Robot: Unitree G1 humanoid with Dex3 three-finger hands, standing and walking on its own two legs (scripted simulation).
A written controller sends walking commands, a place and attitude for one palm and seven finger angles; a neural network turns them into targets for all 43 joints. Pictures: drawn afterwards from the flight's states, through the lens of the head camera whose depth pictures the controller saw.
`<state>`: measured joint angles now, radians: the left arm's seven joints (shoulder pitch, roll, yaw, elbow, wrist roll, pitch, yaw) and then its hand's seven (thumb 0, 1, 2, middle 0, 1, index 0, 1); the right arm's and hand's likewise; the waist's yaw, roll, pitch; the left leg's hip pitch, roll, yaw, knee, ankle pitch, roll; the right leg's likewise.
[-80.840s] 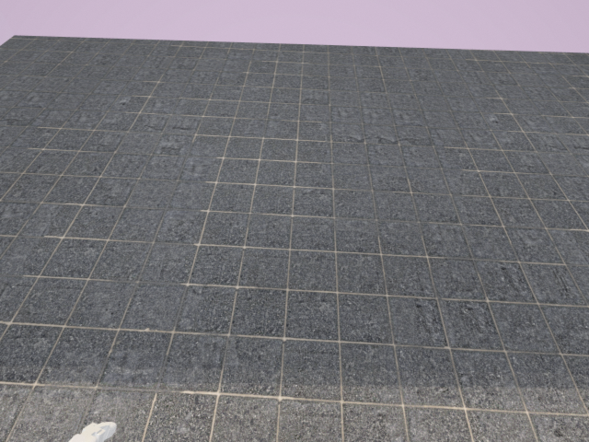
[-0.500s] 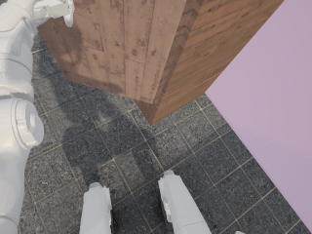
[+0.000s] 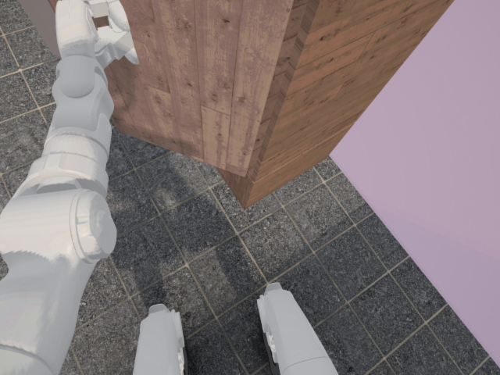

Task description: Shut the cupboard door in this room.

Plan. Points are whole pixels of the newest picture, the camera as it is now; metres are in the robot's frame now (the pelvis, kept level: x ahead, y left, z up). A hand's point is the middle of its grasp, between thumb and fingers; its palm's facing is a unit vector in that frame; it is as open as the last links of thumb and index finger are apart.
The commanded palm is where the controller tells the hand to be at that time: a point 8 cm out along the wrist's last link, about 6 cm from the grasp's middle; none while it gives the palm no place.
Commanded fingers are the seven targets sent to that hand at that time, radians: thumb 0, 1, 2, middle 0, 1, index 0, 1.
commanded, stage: pull the fist back off the door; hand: left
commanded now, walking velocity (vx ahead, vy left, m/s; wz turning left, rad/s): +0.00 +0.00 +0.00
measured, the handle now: out of the picture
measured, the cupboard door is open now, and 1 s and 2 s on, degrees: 37 37 37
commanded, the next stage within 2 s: draw the hand back to the body in 0.52 s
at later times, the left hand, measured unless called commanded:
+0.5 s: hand (132, 87) +0.50 +0.08 +0.09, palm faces +0.01 -1.00 -0.04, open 3.1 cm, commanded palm +0.48 +0.13 +0.09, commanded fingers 0.00 0.90 0.90 -1.30 -1.50 -1.30 -1.50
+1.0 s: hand (61, 120) +0.42 +0.13 +0.15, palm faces +0.04 -1.00 -0.04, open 3.1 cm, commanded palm +0.38 +0.18 +0.16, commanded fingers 0.00 0.90 0.90 -1.30 -1.50 -1.30 -1.50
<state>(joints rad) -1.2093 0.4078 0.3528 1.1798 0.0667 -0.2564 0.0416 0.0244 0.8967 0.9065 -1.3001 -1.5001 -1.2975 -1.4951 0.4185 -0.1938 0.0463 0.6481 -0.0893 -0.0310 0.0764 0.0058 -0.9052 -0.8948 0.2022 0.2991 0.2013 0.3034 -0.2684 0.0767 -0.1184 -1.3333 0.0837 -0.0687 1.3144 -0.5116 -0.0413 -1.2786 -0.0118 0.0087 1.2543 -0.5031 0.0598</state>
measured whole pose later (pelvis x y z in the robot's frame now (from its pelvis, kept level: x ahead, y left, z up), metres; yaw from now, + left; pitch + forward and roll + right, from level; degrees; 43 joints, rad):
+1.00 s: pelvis +0.02 -0.01 +0.07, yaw +2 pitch +13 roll +0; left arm -0.41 0.20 0.17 0.59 -0.14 -0.35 -0.06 0.02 0.90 0.90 -1.30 -1.50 -1.30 -1.50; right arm 0.35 -0.23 0.00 0.61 0.02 0.01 -0.03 0.01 -0.91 -0.90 0.20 0.30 0.20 0.30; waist -0.07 0.04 -0.09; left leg -0.76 0.07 -0.02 0.96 -0.43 -0.05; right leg -0.74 -0.03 0.02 0.96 -0.44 0.04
